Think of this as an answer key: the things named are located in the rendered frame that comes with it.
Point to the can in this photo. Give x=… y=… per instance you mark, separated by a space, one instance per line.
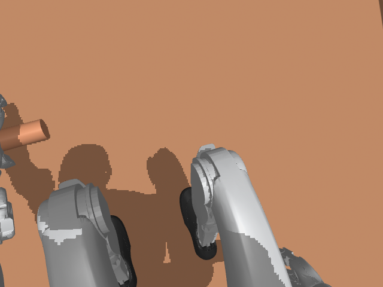
x=23 y=134

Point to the right robot foot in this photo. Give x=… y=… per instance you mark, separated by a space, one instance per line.
x=189 y=218

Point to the left robot hand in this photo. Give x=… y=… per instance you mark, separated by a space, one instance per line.
x=6 y=160

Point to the left robot arm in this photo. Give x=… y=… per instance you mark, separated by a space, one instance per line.
x=7 y=230

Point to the right robot hand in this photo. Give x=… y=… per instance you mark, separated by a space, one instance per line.
x=301 y=273

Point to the left robot foot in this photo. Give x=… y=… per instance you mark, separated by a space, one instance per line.
x=124 y=245

